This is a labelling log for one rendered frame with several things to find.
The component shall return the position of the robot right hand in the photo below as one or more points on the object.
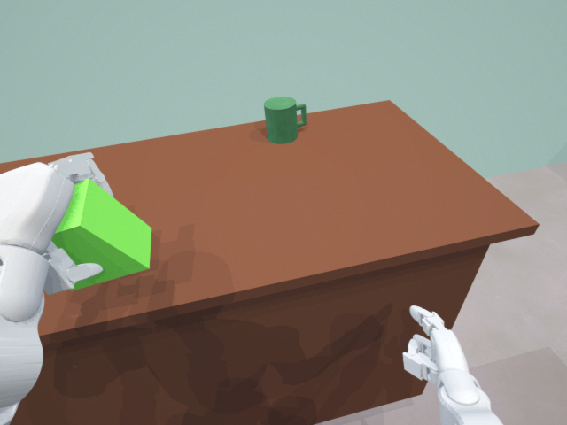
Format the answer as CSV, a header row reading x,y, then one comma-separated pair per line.
x,y
426,359

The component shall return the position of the robot left forearm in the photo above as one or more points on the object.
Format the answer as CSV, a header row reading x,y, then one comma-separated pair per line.
x,y
22,278

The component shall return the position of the robot right forearm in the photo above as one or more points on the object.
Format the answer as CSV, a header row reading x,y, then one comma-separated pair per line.
x,y
461,400

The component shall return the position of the table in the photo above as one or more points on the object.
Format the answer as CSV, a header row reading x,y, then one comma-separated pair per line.
x,y
281,275

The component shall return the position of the robot left hand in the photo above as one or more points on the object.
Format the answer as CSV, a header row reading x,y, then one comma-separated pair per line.
x,y
33,202

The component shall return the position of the sponge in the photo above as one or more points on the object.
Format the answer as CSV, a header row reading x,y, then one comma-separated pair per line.
x,y
98,229

